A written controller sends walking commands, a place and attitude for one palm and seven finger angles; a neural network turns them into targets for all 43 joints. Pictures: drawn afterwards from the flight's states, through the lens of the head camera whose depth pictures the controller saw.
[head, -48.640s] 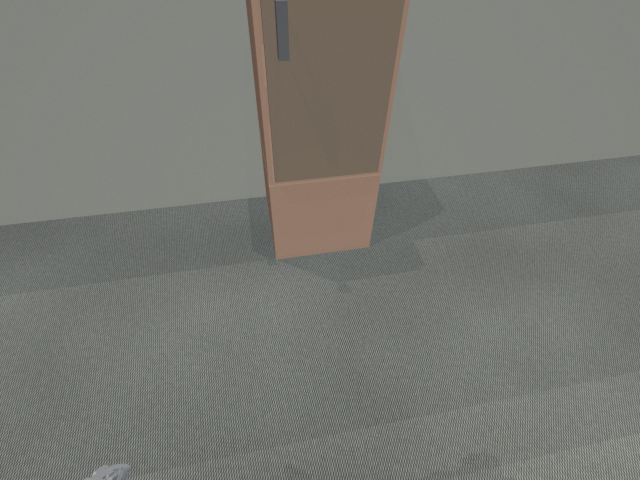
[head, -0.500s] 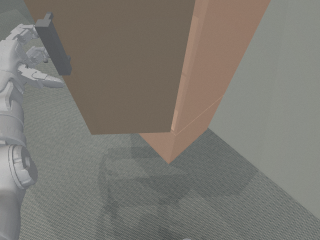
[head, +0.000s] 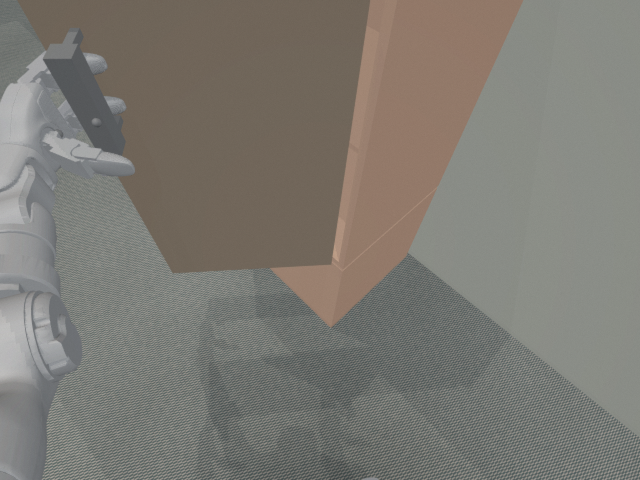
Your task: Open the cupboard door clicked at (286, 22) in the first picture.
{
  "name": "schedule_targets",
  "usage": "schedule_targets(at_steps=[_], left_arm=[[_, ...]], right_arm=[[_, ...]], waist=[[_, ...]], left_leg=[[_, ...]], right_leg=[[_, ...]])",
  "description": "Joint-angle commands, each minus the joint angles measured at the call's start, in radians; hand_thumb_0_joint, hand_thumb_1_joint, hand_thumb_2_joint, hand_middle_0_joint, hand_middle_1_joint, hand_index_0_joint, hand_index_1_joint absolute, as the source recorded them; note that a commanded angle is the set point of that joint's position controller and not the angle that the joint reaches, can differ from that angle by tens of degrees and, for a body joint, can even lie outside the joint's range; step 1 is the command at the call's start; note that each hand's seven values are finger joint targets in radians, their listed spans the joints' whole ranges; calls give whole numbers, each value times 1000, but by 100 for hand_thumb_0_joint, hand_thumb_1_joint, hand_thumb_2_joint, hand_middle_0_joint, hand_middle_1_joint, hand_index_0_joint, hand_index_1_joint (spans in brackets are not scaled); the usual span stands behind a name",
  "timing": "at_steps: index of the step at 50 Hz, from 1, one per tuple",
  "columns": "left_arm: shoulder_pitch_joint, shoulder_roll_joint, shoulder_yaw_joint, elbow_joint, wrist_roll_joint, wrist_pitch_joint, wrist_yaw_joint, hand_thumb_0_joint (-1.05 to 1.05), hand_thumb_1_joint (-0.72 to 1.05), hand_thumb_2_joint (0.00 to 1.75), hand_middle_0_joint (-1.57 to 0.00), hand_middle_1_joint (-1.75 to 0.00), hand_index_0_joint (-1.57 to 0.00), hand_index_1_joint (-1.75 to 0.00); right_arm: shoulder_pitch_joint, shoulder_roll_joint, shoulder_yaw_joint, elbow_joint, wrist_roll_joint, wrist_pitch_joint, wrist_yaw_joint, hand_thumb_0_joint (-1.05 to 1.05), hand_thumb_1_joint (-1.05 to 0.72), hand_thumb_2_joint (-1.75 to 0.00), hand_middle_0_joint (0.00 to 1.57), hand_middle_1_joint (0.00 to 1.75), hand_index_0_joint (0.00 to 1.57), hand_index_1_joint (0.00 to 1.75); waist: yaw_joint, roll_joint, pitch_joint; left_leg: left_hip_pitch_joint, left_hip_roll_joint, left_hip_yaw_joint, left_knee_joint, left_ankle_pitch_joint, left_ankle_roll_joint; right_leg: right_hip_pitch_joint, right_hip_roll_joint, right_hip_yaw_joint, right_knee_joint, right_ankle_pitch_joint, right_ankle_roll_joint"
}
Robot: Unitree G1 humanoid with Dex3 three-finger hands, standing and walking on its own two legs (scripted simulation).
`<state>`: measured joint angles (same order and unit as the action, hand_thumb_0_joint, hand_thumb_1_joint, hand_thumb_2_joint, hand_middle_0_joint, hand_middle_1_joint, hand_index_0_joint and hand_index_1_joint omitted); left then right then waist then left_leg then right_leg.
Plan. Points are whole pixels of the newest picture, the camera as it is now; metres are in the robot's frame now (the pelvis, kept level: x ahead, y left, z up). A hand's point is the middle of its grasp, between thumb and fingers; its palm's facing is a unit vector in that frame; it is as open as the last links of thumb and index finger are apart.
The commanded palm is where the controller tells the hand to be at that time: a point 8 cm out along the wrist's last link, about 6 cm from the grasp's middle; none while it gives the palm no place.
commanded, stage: slide the fingers in behind the handle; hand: left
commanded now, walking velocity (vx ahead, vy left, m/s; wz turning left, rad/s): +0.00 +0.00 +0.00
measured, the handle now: (94, 94) +0.54 +0.24 +0.16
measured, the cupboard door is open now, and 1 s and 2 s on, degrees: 50 50 65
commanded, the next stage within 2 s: close the thumb around the handle in 0.42 s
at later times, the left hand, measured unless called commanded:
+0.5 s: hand (94, 126) +0.49 +0.23 +0.16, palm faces +0.01 -1.00 +0.01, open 14.0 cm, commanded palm +0.47 +0.27 +0.16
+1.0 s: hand (100, 127) +0.49 +0.22 +0.16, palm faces +0.02 -1.00 +0.00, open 7.9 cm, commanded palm +0.47 +0.28 +0.16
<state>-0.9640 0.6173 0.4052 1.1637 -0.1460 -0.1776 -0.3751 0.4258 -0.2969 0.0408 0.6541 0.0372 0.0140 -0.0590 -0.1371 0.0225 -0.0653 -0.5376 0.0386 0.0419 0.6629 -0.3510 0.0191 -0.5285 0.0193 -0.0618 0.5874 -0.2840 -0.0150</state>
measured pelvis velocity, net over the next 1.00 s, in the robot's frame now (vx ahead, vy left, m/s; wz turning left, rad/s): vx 0.00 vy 0.01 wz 0.00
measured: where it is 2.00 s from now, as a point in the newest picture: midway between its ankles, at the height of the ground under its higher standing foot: outside the picture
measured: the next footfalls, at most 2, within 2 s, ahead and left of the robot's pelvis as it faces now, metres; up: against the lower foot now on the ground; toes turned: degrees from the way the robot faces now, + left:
none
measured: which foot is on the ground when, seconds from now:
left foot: down 0.00-1.00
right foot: down 0.00-1.00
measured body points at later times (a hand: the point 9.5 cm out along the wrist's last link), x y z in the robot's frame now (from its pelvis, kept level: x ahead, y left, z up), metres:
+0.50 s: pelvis +0.00 +0.01 +0.00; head +0.08 +0.02 +0.44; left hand +0.48 +0.28 +0.16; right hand +0.02 -0.26 -0.11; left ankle -0.02 +0.10 -0.72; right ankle -0.01 -0.11 -0.72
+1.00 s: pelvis +0.00 +0.01 +0.00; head +0.07 +0.01 +0.44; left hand +0.48 +0.28 +0.16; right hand +0.01 -0.26 -0.11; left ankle -0.02 +0.10 -0.72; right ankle -0.01 -0.11 -0.72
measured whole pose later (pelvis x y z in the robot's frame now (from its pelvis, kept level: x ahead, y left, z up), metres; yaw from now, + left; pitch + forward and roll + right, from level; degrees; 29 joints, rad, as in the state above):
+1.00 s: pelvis +0.00 +0.01 +0.00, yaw +0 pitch +12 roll -2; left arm -0.95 0.58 0.40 1.16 -0.12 -0.19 -0.31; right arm 0.42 -0.28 0.05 0.65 0.03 0.00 -0.05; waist -0.14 0.03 -0.07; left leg -0.53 0.03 0.05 0.68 -0.36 0.03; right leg -0.52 0.01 -0.06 0.60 -0.29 -0.01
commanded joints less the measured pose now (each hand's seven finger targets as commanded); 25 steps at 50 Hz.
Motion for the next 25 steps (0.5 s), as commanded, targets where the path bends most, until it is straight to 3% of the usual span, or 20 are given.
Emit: schedule_targets(at_steps=[1, 3, 9, 11, 13, 14, 15, 17, 20, 25], left_arm=[[-462, 247, 26, -229, -10, -48, 25, 0, -50, 30, -30, -120, -30, -120], [-454, 287, 56, -224, -6, -57, 43, 0, -50, 30, -30, -120, -30, -120], [-450, 325, 86, -240, 12, -89, 53, 0, -50, 30, -30, -120, -30, -120], [-437, 298, 67, -247, 10, -90, 42, 0, -50, 30, -30, -120, -30, -120], [-448, 236, 15, -237, 4, -85, 30, 0, -50, 30, -30, -120, -30, -120], [-460, 248, 22, -229, 7, -79, 28, 0, -50, 30, -30, -120, -30, -120], [-463, 215, -5, -220, 2, -71, 24, 0, -50, 30, -30, -120, -30, -120], [-482, 206, -9, -203, -8, -61, 21, 0, -50, 30, -30, -120, -30, -120], [-519, 219, 6, -203, -15, -63, 25, 0, -50, 30, -30, -120, -30, -120], [-517, 190, -10, -242, 2, -92, 51, 0, -50, 30, -30, -120, -30, -120]], right_arm=[[103, -166, -64, -74, -5, -27, -5, 0, -90, -90, 20, 30, 20, 30], [107, -169, -62, -76, -6, -24, -6, 0, -90, -90, 20, 30, 20, 30], [93, -163, -61, -90, -5, -22, -2, 0, -90, -90, 20, 30, 20, 30], [86, -161, -62, -95, -2, -23, -1, 0, -90, -90, 20, 30, 20, 30], [86, -159, -62, -93, 0, -23, -4, 0, -90, -90, 20, 30, 20, 30], [81, -160, -61, -85, -1, -24, -5, 0, -90, -90, 20, 30, 20, 30], [81, -160, -61, -83, 1, -24, -5, 0, -90, -90, 20, 30, 20, 30], [90, -166, -62, -77, -1, -28, -8, 0, -90, -90, 20, 30, 20, 30], [96, -166, -61, -66, -4, -32, -12, 0, -90, -90, 20, 30, 20, 30], [99, -161, -63, -59, -12, -41, -3, 0, -90, -90, 20, 30, 20, 30]], waist=[[0, 92, -387], [5, 53, -374], [15, 57, -421], [17, 87, -421], [1, 101, -396], [3, 131, -382], [-9, 111, -364], [-20, 65, -355], [-22, 68, -373], [-9, 129, -416]], left_leg=[[250, -17, -57, -43, 402, 24], [220, -18, -53, -42, 400, 28], [228, -21, -48, -34, 426, 26], [246, -20, -46, -35, 434, 23], [266, -17, -51, -32, 439, 22], [271, -15, -53, -34, 426, 19], [271, -15, -57, -37, 407, 19], [264, -10, -69, -44, 383, 19], [271, -12, -73, -39, 400, 18], [332, -6, -93, -29, 458, 2]], right_leg=[[152, 9, 33, -26, 377, 0], [179, 9, 34, -22, 391, 0], [214, 9, 45, -6, 436, 2], [203, 8, 43, -7, 433, -1], [164, 9, 35, -12, 406, -3], [142, 10, 35, -16, 388, -3], [127, 12, 33, -22, 370, -2], [115, 13, 27, -27, 341, -2], [121, 11, 28, -23, 352, -2], [77, 14, 20, -11, 324, -6]])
